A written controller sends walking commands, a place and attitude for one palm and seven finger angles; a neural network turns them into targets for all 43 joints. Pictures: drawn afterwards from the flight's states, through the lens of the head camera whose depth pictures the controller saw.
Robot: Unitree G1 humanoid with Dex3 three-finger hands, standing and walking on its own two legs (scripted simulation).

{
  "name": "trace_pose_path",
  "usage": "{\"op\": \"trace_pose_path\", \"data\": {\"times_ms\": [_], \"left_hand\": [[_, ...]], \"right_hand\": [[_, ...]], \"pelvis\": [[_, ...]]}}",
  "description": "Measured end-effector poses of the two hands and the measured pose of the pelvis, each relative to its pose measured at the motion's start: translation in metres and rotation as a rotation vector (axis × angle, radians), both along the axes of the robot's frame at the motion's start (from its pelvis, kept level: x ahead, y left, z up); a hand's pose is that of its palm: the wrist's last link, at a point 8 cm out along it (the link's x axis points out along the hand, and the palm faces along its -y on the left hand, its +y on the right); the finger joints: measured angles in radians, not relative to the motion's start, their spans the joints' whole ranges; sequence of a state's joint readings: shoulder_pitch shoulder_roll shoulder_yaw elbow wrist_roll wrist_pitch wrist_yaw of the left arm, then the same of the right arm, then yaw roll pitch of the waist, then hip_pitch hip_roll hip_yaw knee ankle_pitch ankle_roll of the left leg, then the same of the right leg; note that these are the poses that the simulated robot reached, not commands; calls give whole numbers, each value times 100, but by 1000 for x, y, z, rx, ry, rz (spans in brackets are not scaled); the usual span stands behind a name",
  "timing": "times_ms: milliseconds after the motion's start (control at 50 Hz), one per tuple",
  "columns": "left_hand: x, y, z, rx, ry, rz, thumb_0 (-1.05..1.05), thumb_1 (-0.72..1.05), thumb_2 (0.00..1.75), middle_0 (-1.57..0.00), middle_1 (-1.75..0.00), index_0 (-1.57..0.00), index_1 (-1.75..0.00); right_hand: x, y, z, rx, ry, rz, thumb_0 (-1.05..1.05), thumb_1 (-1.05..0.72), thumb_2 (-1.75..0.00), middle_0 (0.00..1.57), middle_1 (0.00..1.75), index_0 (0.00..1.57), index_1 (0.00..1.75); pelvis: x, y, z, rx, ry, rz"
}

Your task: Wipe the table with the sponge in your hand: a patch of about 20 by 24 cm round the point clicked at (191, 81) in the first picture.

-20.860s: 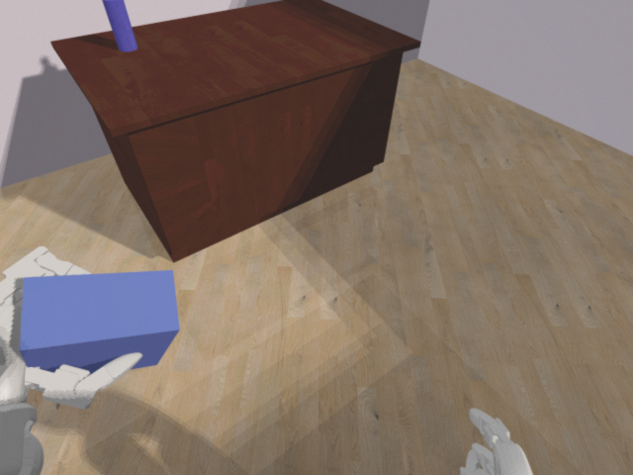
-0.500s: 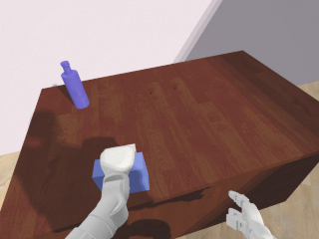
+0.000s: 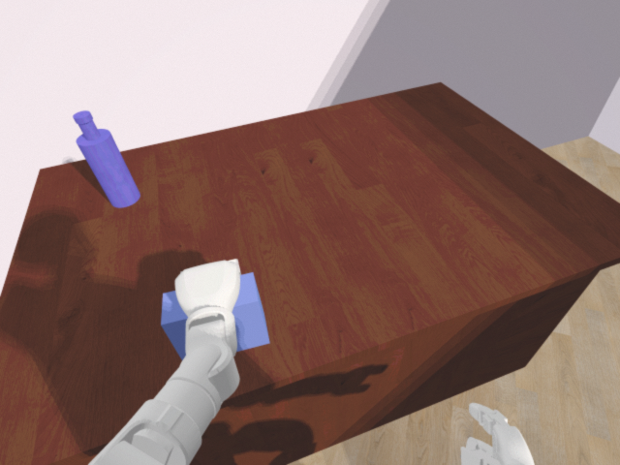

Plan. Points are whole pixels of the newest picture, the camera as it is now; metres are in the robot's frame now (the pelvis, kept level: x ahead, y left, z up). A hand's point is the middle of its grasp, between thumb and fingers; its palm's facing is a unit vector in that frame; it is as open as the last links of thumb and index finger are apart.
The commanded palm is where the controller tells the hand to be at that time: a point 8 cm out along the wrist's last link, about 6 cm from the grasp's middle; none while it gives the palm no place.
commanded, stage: wipe forward along the third lane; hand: left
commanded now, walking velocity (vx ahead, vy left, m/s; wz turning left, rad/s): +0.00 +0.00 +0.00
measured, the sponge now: (221, 325) +0.33 +0.18 -0.03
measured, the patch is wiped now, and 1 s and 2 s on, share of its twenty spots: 0.75 0.95 1.00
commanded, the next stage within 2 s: wipe back along the third lane in 1.20 s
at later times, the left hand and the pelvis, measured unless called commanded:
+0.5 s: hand (213, 284) +0.38 +0.20 +0.01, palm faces -0.07 -0.02 -1.00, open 9.6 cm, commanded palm +0.35 +0.20 +0.03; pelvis -0.01 +0.01 -0.01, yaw -1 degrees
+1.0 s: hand (205, 262) +0.42 +0.23 +0.01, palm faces -0.08 -0.01 -1.00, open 9.6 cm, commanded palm +0.40 +0.23 +0.04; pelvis +0.00 +0.03 -0.01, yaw -2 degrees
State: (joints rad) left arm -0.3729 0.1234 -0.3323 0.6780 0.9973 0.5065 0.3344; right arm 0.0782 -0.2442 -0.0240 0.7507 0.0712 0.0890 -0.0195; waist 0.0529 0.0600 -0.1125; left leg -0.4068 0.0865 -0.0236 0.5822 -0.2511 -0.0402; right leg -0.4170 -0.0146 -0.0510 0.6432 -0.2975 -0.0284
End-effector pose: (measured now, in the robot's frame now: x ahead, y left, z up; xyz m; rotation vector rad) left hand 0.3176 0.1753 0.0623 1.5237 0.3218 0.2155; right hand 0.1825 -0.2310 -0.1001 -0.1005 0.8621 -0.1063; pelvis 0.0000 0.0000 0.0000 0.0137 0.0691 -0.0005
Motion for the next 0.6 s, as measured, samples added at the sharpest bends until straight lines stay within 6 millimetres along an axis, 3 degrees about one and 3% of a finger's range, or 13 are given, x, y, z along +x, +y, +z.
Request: {"op": "trace_pose_path", "data": {"times_ms": [320,600], "left_hand": [[29,14,0,13,8,21,0,-48,107,-79,-139,-79,-138],[52,24,1,21,10,19,0,-48,108,-79,-139,-80,-138]], "right_hand": [[-41,-9,-18,-26,99,-63,1,-91,-90,20,30,20,29],[-60,-4,-23,-39,144,-93,1,-91,-90,20,30,20,29]], "pelvis": [[-4,1,-4,-3,52,-9],[-6,10,-6,-8,87,-16]]}}
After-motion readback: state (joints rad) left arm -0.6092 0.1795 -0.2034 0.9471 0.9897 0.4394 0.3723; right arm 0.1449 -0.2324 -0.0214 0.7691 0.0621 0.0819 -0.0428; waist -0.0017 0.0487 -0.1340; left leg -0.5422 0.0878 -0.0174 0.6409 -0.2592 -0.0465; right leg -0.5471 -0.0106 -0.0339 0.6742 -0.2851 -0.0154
